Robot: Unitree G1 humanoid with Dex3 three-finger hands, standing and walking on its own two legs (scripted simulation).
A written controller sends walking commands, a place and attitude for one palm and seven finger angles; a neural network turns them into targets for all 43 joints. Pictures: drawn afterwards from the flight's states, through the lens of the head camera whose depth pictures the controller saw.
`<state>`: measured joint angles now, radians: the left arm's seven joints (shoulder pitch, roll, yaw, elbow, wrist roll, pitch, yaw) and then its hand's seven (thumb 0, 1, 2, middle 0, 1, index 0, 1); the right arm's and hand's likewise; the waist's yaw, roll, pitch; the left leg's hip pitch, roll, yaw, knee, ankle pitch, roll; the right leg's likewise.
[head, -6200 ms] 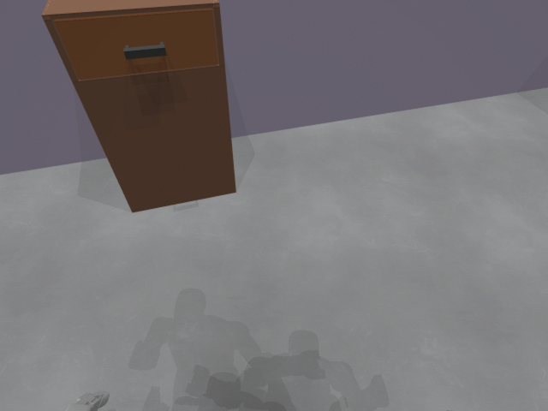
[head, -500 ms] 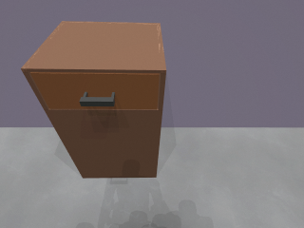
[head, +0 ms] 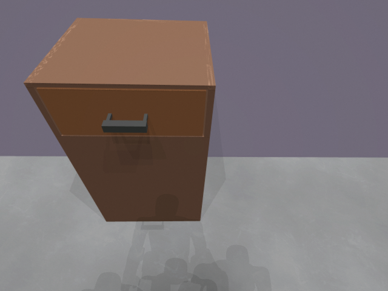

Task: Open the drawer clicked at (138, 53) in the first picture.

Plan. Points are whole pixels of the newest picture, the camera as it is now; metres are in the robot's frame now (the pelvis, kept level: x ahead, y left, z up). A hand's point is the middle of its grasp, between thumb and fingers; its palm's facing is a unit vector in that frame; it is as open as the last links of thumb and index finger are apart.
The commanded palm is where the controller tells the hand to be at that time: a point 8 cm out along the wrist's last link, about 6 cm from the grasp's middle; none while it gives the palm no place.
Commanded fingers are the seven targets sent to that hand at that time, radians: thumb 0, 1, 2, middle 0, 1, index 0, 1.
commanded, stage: shuffle to correct the standing spot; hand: left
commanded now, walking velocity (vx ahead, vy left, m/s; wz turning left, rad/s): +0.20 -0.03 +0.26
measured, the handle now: (126, 121) +0.56 +0.23 +0.00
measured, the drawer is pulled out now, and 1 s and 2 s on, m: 0.00 0.00 0.00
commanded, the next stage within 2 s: come to a stop and stand still in 0.06 s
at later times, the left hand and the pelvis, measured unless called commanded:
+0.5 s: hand out of the picture +0.05 +0.17 -0.18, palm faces +0.10 -0.97 -0.21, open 7.3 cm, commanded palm none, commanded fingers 0.00 0.90 0.90 -0.20 -0.30 -0.20 -0.30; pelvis +0.06 +0.00 +0.00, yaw +2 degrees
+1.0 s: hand out of the picture +0.05 +0.13 -0.17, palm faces +0.12 -0.97 -0.19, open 7.2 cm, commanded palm none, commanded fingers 0.00 0.90 0.90 -0.20 -0.30 -0.20 -0.30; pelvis +0.03 -0.06 +0.00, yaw +4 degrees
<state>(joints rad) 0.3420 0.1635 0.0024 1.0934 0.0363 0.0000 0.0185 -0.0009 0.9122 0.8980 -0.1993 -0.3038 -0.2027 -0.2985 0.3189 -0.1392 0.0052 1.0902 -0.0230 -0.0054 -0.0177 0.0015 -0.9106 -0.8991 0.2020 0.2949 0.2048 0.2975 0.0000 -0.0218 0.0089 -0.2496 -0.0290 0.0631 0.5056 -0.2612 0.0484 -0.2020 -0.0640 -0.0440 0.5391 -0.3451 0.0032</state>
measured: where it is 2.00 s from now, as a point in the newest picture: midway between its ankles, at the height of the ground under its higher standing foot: outside the picture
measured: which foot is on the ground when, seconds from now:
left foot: down 0.00-0.64, up 0.66-0.94, down 0.96-1.00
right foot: down 0.00-0.30, up 0.32-0.60, down 0.62-1.00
